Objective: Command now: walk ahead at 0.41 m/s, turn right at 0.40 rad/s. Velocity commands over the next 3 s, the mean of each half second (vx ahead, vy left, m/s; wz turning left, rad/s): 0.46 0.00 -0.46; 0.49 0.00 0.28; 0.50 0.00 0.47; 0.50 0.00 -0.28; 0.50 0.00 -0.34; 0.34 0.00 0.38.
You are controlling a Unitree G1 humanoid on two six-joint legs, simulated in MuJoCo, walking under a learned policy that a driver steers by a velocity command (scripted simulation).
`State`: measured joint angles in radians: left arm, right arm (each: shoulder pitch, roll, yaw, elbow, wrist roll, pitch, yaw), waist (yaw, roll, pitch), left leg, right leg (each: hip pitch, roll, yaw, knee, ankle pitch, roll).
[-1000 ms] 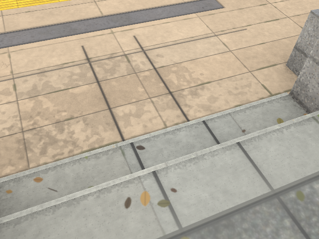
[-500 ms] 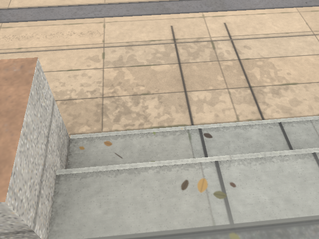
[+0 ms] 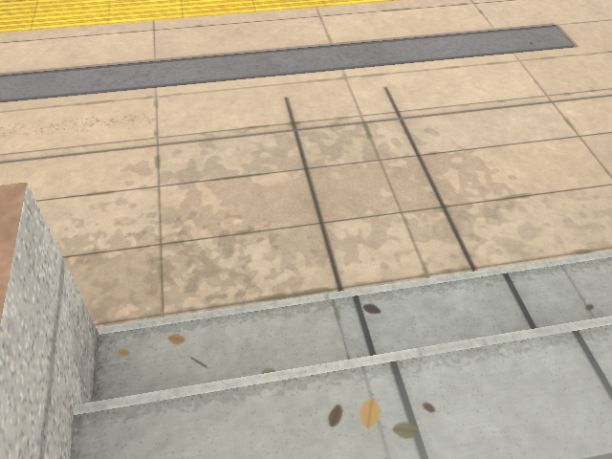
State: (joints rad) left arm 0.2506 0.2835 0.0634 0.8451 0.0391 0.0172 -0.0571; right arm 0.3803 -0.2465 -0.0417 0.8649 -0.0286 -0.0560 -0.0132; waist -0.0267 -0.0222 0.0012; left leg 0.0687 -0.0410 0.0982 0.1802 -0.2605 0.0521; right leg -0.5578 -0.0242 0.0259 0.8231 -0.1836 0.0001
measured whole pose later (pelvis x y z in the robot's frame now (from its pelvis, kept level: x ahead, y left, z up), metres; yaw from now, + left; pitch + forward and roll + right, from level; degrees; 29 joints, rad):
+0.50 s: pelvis +0.25 -0.09 +0.00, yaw -16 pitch +1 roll -1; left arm 0.39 0.25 0.05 0.83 0.00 -0.05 -0.01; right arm 0.15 -0.28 -0.03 0.75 -0.05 -0.01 0.03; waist 0.02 0.05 0.04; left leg -0.70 0.12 -0.01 0.87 -0.07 -0.03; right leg -0.04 0.15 0.08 0.26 -0.23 -0.13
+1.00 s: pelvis +0.54 -0.12 +0.00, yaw -3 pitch +0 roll -1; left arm 0.12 0.28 0.01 0.71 0.05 0.00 0.01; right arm 0.41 -0.27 -0.04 0.83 0.01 -0.03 0.01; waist -0.04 -0.03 0.05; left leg -0.15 -0.16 -0.10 0.34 -0.16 0.14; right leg -0.61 -0.09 0.08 0.89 -0.15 0.03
